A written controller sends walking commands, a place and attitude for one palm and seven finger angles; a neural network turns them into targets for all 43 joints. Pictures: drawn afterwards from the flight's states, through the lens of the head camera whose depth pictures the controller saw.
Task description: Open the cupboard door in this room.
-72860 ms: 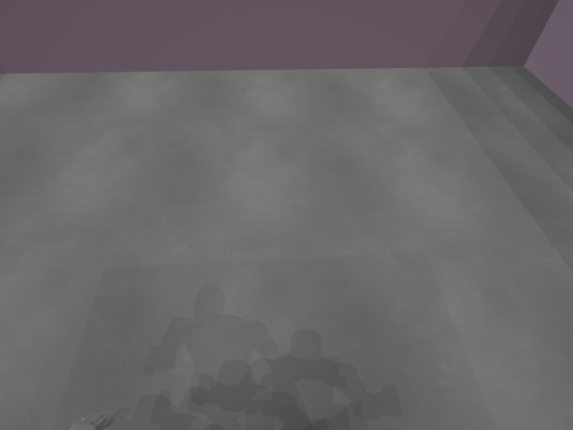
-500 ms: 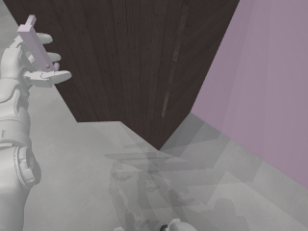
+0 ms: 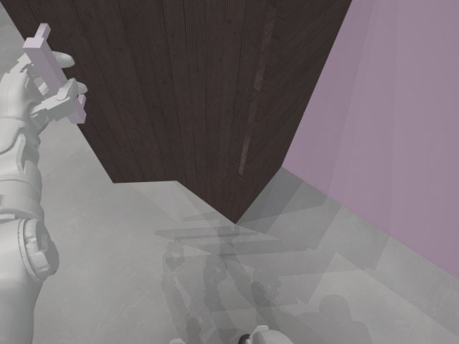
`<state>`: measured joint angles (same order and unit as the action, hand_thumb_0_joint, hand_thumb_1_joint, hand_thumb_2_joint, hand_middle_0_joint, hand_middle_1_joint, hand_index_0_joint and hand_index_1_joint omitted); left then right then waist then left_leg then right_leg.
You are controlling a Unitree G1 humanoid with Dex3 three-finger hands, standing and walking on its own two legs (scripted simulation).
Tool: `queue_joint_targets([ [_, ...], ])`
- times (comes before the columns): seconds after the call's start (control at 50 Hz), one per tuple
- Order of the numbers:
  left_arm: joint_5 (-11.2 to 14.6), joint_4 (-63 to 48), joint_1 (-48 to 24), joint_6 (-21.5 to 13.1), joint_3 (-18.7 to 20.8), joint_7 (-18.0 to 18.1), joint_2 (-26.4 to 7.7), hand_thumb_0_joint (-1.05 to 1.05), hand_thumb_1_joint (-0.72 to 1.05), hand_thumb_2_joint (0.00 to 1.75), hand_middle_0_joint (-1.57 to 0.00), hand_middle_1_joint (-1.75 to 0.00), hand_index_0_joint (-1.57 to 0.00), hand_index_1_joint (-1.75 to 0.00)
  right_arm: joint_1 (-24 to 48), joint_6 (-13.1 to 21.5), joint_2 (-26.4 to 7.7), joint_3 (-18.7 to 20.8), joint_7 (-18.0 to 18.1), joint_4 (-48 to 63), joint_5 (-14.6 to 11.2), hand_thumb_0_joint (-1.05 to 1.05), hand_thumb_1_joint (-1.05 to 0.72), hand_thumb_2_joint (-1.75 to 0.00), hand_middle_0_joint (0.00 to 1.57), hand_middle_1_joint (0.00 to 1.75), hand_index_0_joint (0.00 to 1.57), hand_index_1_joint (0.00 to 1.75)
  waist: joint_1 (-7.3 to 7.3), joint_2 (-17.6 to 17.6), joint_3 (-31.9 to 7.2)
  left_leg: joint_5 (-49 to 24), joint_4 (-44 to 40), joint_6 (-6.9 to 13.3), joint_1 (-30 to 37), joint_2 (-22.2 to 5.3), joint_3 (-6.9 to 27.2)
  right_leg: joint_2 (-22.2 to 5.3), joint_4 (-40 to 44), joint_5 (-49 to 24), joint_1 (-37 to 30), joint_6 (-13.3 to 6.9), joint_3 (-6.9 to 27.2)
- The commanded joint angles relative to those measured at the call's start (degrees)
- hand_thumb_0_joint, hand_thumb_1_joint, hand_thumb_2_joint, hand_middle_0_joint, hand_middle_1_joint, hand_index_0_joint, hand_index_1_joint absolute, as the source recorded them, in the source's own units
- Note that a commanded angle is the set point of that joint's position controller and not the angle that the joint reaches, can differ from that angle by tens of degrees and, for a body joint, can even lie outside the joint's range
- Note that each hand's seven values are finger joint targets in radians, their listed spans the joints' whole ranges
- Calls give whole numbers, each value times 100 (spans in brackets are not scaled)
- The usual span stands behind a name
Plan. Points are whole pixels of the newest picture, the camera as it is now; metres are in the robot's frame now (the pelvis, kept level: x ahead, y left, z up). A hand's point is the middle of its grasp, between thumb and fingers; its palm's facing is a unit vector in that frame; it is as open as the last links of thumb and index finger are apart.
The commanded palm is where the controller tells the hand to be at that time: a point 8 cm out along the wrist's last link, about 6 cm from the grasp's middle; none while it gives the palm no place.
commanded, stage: pull the door open along its arc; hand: left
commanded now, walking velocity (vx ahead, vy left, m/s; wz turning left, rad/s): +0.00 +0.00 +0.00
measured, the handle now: (62, 77) +0.55 +0.25 +0.12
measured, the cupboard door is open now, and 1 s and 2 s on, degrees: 42 54 86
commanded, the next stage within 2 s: open thumb and fingers to let go in 1.68 s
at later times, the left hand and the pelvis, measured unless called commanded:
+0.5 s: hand (69, 135) +0.42 +0.21 +0.12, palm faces -0.05 -1.00 +0.01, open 6.2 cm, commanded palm +0.39 +0.27 +0.12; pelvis +0.01 +0.00 +0.01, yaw -1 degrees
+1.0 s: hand (85, 126) +0.44 +0.19 +0.12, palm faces +0.47 -0.88 -0.01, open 5.7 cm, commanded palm +0.38 +0.23 +0.12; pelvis -0.02 -0.03 +0.01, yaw +2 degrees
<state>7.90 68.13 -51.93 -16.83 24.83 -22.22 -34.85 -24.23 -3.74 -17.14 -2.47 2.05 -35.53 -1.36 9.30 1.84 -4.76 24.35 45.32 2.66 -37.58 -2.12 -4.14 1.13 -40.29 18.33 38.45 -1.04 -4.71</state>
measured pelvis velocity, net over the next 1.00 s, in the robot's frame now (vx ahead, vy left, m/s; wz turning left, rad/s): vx -0.02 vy -0.03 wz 0.04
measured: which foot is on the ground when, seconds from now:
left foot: down 0.00-1.00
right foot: down 0.00-1.00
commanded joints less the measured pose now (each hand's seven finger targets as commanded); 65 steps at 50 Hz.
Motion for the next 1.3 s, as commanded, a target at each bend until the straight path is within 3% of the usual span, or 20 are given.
queue_joint_targets([
  [0.0, 149, -1234, -2703, -400, 182, -10, -1750, 0, 90, 90, -40, -135, -40, -135, -778, 93, -1023, 346, 81, 306, 20, 0, -90, -90, 20, 30, 20, 30, 24, 404, -2201, -2728, -392, -64, 1327, 48, 633, 138, 208, -2230, -1208, -5, 335],
  [0.06, 165, -1346, -2318, -429, 288, -45, -1764, 0, 90, 90, -40, -135, -40, -135, -787, 105, -1016, 368, 79, 368, 33, 0, -90, -90, 20, 30, 20, 30, -131, 573, -2559, -3024, -380, -100, 1545, 47, 655, 129, 146, -2326, -1294, -30, 318],
  [0.22, 475, -2134, -767, -315, 397, -165, -1497, 0, 90, 90, -40, -135, -40, -135, -518, 72, -950, 419, -4, 725, -39, 0, -90, -90, 20, 30, 20, 30, -519, 490, -2673, -3722, -470, -101, 1706, 26, 547, 136, 155, -2798, -1786, -60, 311],
  [0.38, 867, -3935, 1638, 129, 395, -76, -790, 0, 90, 90, -40, -135, -40, -135, 53, 262, -763, 454, -135, 1195, -141, 0, -90, -90, 20, 30, 20, 30, -930, 247, -2317, -4107, -763, -105, 1725, 23, 414, 49, 242, -3282, -2397, -50, 311],
  [0.44, 823, -4070, 973, 308, 256, 102, -666, 0, 90, 90, -40, -135, -40, -135, 155, 314, -779, 450, -76, 1082, -161, 0, -90, -90, 20, 30, 20, 30, -678, 101, -1883, -3576, -814, -89, 1706, 59, 403, 78, 347, -3015, -2123, -19, 291],
  [0.46, 986, -4329, 517, 404, 798, 897, -541, 0, 90, 90, -40, -135, -40, -135, 334, 385, -596, 437, -83, 1045, -132, 0, -90, -90, 20, 30, 20, 30, -1018, -91, -1739, -3300, -840, -153, 1425, 121, 467, 93, 396, -2727, -2037, -15, 191],
  [0.48, 880, -4194, 413, 529, 355, 1325, 7, 0, 90, 90, -40, -135, -40, -135, 352, 442, -604, 443, -93, 946, -98, 0, -90, -90, 20, 30, 20, 30, -783, 39, -1577, -2996, -899, -185, 1505, 128, 424, 92, 442, -2497, -1875, 6, 187],
  [0.52, 572, -4232, -209, 550, 221, 2088, 183, 0, 90, 90, -40, -135, -40, -135, 272, 519, -592, 462, -90, 692, -33, 0, -90, -90, 20, 30, 20, 30, -626, -66, -1494, -2728, -838, -188, 1478, 135, 463, 69, 456, -2231, -1706, 6, 168],
  [0.54, 379, -4154, -521, 556, 255, 2468, 191, 0, 90, 90, -40, -135, -40, -135, 251, 539, -565, 475, -81, 568, 22, 0, -90, -90, 20, 30, 20, 30, -600, 21, -1625, -2695, -813, -192, 1501, 151, 479, 39, 428, -2214, -1698, 15, 208],
  [0.6, -293, -3924, -693, 542, -137, 3505, 760, 0, 90, 90, -40, -135, -40, -135, 341, 570, -437, 448, -129, 428, 168, 0, -90, -90, 20, 30, 20, 30, -633, 270, -1728, -2471, -769, -233, 1463, 192, 515, -14, 362, -1883, -1557, -15, 189],
  [0.62, -528, -3903, -809, 474, -298, 3741, 833, 0, 90, 90, -40, -135, -40, -135, 278, 562, -446, 462, -140, 360, 226, 0, -90, -90, 20, 30, 20, 30, -533, 6, -1840, -2421, -728, -203, 1464, 186, 530, -7, 351, -1878, -1573, -9, 186],
  [0.68, -737, -3600, -1142, 306, -510, 4067, 1086, 0, 90, 90, -40, -135, -40, -135, 349, 553, -414, 466, -129, 302, 264, 0, -90, -90, 20, 30, 20, 30, -490, 34, -2017, -2111, -729, -203, 1415, 216, 518, -20, 376, -1776, -1629, -24, 238],
  [0.72, -733, -3519, -1383, 135, -602, 4079, 1113, 0, 90, 90, -40, -135, -40, -135, 291, 557, -439, 488, -97, 248, 276, 0, -90, -90, 20, 30, 20, 30, -371, -387, -2116, -2021, -734, -165, 1389, 194, 541, -4, 434, -1823, -1779, -3, 265],
  [0.76, -750, -3220, -1482, 17, -672, 3972, 1116, 0, 90, 90, -40, -135, -40, -135, 335, 568, -431, 466, -65, 211, 268, 0, -90, -90, 20, 30, 20, 30, -372, -114, -1965, -1819, -763, -148, 1295, 227, 476, -26, 473, -1760, -1751, -5, 319],
  [0.82, -729, -2969, -1631, -201, -548, 3840, 899, 0, 90, 90, -40, -135, -40, -135, 265, 577, -458, 471, -22, 147, 272, 0, -90, -90, 20, 30, 20, 30, -353, -276, -1916, -1636, -809, -102, 1193, 237, 492, -20, 542, -1644, -1834, -1, 347],
  [0.84, -695, -2954, -1698, -269, -578, 3795, 905, 0, 90, 90, -40, -135, -40, -135, 287, 580, -445, 465, -13, 129, 255, 0, -90, -90, 20, 30, 20, 30, -381, -69, -1951, -1638, -836, -115, 1191, 245, 472, -33, 549, -1654, -1888, -10, 373],
  [0.9, -645, -2717, -1784, -410, -457, 3724, 766, 0, 90, 90, -40, -135, -40, -135, 195, 600, -465, 465, -11, 56, 264, 0, -90, -90, 20, 30, 20, 30, -381, -73, -1938, -1538, -847, -85, 1108, 272, 454, -36, 586, -1595, -1938, 0, 398],
  [1.1, -276, -3451, 131, -435, -410, 3479, 1038, 0, 90, 90, -40, -135, -40, -135, 282, 579, -507, 569, -93, 276, 153, 0, -90, -90, 20, 30, 20, 30, -776, -234, -1982, -1792, -1092, -54, 1177, 277, 258, -29, 772, -1923, -2628, -11, 425],
  [1.12, -244, -3605, 416, -408, -408, 3490, 1085, 0, 90, 90, -40, -135, -40, -135, 338, 581, -509, 573, -98, 312, 144, 0, -90, -90, 20, 30, 20, 30, -817, -88, -1931, -1833, -1112, -59, 1227, 276, 251, -24, 784, -1921, -2614, -29, 405],
  [1.28, -11, -5892, 2774, 61, -1025, 3633, 2038, 0, 90, 90, -40, -135, -40, -135, 937, 737, -369, 568, -168, 667, 69, 0, -90, -90, 20, 30, 20, 30, -1096, -329, -1619, -2399, -1387, -98, 1741, 211, 172, -50, 898, -2400, -2955, -35, 305],
])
